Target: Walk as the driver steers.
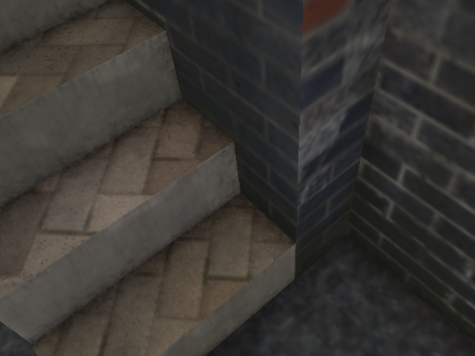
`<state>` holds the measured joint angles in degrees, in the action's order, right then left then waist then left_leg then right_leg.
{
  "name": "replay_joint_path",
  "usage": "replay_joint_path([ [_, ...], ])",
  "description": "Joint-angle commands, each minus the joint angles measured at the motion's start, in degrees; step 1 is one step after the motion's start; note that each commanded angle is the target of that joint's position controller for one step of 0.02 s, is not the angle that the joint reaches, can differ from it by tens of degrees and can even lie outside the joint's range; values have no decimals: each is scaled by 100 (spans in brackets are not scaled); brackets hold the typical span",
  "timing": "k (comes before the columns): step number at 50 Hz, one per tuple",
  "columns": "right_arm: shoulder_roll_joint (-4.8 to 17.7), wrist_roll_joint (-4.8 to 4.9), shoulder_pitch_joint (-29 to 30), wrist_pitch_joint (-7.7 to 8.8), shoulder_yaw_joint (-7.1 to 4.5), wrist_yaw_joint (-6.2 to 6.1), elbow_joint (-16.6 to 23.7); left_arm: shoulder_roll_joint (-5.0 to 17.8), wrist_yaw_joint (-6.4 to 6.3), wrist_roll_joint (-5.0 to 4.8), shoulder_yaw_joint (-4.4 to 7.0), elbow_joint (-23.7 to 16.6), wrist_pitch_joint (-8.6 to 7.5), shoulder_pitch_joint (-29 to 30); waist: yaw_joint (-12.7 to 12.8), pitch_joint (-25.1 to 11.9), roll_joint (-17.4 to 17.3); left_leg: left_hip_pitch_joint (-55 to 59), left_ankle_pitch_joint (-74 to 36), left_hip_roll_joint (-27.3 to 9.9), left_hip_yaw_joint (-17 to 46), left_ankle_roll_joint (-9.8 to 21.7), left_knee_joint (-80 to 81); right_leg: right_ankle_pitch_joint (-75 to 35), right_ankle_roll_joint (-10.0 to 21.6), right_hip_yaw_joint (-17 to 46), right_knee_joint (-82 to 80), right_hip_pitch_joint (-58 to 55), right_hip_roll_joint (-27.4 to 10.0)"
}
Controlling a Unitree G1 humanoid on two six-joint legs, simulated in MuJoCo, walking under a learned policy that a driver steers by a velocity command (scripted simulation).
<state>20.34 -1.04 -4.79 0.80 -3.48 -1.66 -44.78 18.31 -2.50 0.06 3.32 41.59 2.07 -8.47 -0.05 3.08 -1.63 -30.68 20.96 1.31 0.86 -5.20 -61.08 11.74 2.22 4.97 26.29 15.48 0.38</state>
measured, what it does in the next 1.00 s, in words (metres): walks ahead: left foot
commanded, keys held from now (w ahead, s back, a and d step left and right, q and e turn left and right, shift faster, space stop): no key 0.48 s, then w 0.26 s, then w+q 0.26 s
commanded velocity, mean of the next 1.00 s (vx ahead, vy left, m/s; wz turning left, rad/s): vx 0.16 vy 0.00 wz -0.03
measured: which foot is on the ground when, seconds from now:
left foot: up 0.00-0.16, down 0.18-0.74, up 0.76-1.00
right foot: down 0.00-1.00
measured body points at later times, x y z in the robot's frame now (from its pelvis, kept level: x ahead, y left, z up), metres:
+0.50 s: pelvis +0.01 +0.03 -0.01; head +0.02 +0.03 +0.44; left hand +0.14 +0.30 -0.13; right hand +0.11 -0.24 -0.13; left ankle +0.01 +0.15 -0.75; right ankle +0.02 -0.09 -0.75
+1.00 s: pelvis +0.11 -0.01 +0.00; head +0.13 -0.02 +0.45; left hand +0.11 +0.27 -0.12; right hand +0.28 -0.26 -0.12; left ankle +0.19 +0.14 -0.69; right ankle +0.03 -0.09 -0.75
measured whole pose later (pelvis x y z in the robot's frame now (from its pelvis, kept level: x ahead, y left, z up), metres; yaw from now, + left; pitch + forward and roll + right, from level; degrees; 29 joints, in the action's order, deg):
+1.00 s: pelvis +0.11 -0.01 +0.00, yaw +2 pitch +2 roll -1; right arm 17.3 0.0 -5.7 5.4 -1.4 0.5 -51.6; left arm 14.5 -2.0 1.2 1.8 53.4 -5.5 -20.7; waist 2.6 -0.6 -3.1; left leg -34.8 8.9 -2.3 2.2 -0.9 -49.8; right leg 14.1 3.3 -4.4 12.9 1.1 3.2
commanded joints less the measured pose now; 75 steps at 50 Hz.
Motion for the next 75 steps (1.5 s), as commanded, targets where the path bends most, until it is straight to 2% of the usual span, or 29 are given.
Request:
replay_joint_path([
  [1,246,24,273,75,12,34,429,909,-83,10,168,-407,-32,117,108,-884,1048,-113,-34,-120,151,-53,822,-1796,985,1245,-560,-1180,-1306],
  [5,345,75,291,114,49,124,307,1016,-48,70,166,-374,47,155,212,-491,1174,986,36,-139,32,36,2274,-409,946,1479,-696,-542,-1194],
  [8,367,41,-208,172,51,159,-12,745,35,52,55,-321,25,277,-47,-414,1030,1978,-1069,-147,-52,220,3926,-469,730,1449,-547,-201,-973],
  [11,888,-187,-79,192,37,141,-93,378,120,185,-46,-205,-134,-247,367,-582,-544,2535,-2588,-1407,1106,1073,4058,658,-81,483,61,363,-68],
  [13,415,-126,164,282,167,213,-102,623,81,214,5,-173,-133,195,163,-524,-386,1882,-1154,-1022,836,1052,4263,201,-262,375,15,-276,-91],
  [24,453,-48,-267,327,344,166,-511,452,108,148,-70,249,-111,14,-60,-407,151,1882,-822,-547,346,694,3965,-564,-139,502,-153,-270,-155],
  [26,227,-1,-114,161,431,180,-576,145,170,56,-152,475,-138,-116,4,-398,253,1820,286,-779,788,788,4408,194,-197,462,-386,-294,-63],
  [30,792,-16,-804,-28,183,151,-921,133,274,142,-144,439,-308,36,-242,105,-550,2155,2293,-1440,1830,1448,5154,1122,-125,-202,669,873,293],
  [34,574,28,-590,78,72,148,-1006,-7,302,144,-211,481,-546,-159,66,221,-621,1753,1691,-1548,1688,1562,5124,885,27,-411,392,284,-56],
  [36,369,88,-144,117,77,156,-888,77,248,118,-200,725,-624,-735,432,212,-350,1065,847,-836,939,1229,4402,769,149,-164,-560,-874,-73],
  [38,42,22,247,235,176,209,-481,1020,154,92,102,1097,-639,-1685,679,39,1678,-343,315,52,-119,827,2376,1459,611,2273,-1821,-2080,-1468],
  [39,393,131,303,470,105,116,-364,1253,94,64,206,1059,-697,-1933,719,-36,1381,-920,878,-2,294,688,1028,648,948,2786,-1564,-2504,-1813],
  [41,367,365,-322,637,94,173,-670,800,50,150,185,893,-814,-1524,382,-261,717,-1401,378,-219,839,832,-157,-1039,814,1791,-1280,-2765,-1774],
  [44,29,242,-200,574,119,206,-665,157,89,168,17,854,-820,-1243,230,-310,544,-1349,-696,-431,663,763,-225,-2899,490,380,-1337,-2226,-1417],
  [50,-322,42,804,585,313,223,9,712,0,61,56,868,-856,-1036,275,-275,577,136,-1478,-249,-257,257,1755,-3439,527,-813,-1547,-719,-1003],
  [51,-292,-241,437,397,352,317,-248,191,141,-14,-69,1019,-972,-918,109,-112,837,337,-1629,-224,-423,445,2207,-3718,443,-1057,-1431,-685,-878],
  [56,61,-250,-1345,411,143,185,-696,518,39,-127,7,881,-1001,-391,-585,-1171,543,2028,-1820,397,-631,1217,3447,-5147,212,-1167,1714,-898,-969],
  [57,401,-289,-1800,432,16,122,-826,430,35,-86,-42,722,-1013,-329,-722,-1329,50,3122,-3120,-188,127,1495,3604,-3005,-15,-1191,3125,313,-781],
  [58,1146,-148,-1744,413,-183,26,-831,-252,69,120,-210,484,-1028,-778,-102,-1312,-1326,4039,-7741,-1755,1836,2333,2949,2217,-268,-1280,5033,2096,94],
  [59,1055,161,-1903,273,-233,-28,-803,-7,-4,224,-212,531,-921,-1037,-235,-2272,-959,3788,-7193,-2088,2600,3146,3718,2265,-187,-373,5521,1817,186],
  [61,428,229,-372,47,-110,-5,-292,417,-50,236,-99,520,-741,-604,153,-896,122,1925,-5450,-1313,1489,2635,4096,1602,-260,-321,4650,1499,-246],
  [62,254,136,53,-3,-38,18,-139,444,-97,256,-112,363,-642,-343,360,-566,152,1141,-5344,-791,1051,2218,4162,1495,-340,-502,3713,997,-137],
  [65,273,-78,-226,-101,-59,138,-207,211,-371,56,-167,436,-296,-649,241,-967,-325,1123,-4125,-565,1184,1816,4319,1570,-408,-847,1972,121,121],
  [68,348,-201,-289,-209,-131,177,-70,213,-472,-49,-150,580,-233,-962,158,-1359,-615,1144,-1041,-578,1983,1511,4480,1029,-255,-558,1288,-280,-88],
  [70,301,-144,101,-282,-112,158,187,341,-435,64,-110,679,-318,-1258,437,-942,-484,-82,338,-191,1984,923,4596,656,-62,-627,-97,-1346,-220],
  [71,35,-16,115,-265,-32,148,360,724,-434,196,9,659,-356,-1298,486,-932,461,-927,907,260,1550,486,3813,1325,225,242,-1029,-1938,-1148],
  [72,-121,-43,69,-254,-8,147,380,1219,-462,319,183,433,-340,-491,451,-671,2290,-1086,825,951,218,362,950,2244,1008,2417,-2143,-941,-3057],
  [73,660,-310,-95,-224,-214,156,240,827,-459,339,120,301,-313,23,145,-496,1210,-713,274,232,457,393,41,1224,1187,2025,-2078,-135,-3152],
  [75,413,-331,-258,-228,-230,281,159,457,-351,214,28,348,-410,161,-119,-555,314,-760,-296,38,531,456,-454,-60,790,805,-1486,-487,-2269],
])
